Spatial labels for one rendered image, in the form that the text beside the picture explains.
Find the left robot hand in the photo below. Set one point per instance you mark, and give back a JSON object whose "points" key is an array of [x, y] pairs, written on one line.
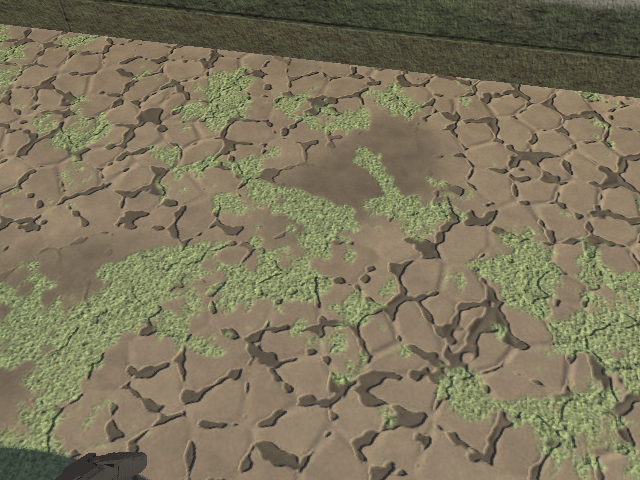
{"points": [[112, 466]]}

